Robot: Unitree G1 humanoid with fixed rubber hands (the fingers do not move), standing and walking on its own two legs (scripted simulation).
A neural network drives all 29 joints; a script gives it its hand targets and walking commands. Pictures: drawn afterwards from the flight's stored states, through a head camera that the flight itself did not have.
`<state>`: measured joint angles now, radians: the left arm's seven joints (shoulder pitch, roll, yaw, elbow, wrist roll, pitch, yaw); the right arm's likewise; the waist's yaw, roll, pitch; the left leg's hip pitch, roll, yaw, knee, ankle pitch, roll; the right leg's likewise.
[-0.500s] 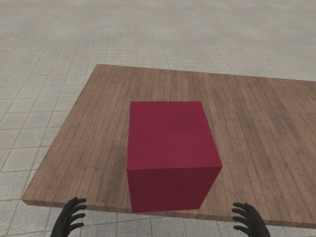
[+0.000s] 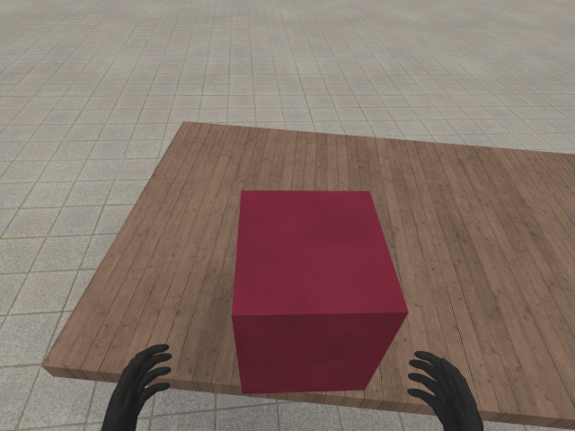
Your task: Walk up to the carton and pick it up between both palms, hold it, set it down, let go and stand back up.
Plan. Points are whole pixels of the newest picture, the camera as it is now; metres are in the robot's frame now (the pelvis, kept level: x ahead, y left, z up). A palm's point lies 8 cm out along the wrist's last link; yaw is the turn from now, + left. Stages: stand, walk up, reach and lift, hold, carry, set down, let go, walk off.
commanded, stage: reach and lift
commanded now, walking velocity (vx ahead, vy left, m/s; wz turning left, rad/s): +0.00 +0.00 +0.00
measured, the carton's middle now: (305, 293) +0.34 +0.00 +0.00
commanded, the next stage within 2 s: none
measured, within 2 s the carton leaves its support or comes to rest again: neither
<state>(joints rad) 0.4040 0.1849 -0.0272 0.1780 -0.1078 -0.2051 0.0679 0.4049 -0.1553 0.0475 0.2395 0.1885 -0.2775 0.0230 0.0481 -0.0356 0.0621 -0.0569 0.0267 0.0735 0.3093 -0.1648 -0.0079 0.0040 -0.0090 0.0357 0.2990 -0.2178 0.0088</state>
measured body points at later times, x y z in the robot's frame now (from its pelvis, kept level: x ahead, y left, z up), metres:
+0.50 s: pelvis -0.02 +0.00 +0.00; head -0.03 +0.01 +0.45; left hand +0.21 +0.22 +0.05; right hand +0.24 -0.19 +0.05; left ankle +0.01 +0.12 -0.75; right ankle -0.03 -0.13 -0.75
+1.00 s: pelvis -0.01 -0.01 +0.00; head +0.00 +0.00 +0.45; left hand +0.28 +0.23 +0.10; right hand +0.31 -0.19 +0.10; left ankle +0.01 +0.12 -0.75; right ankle -0.03 -0.13 -0.75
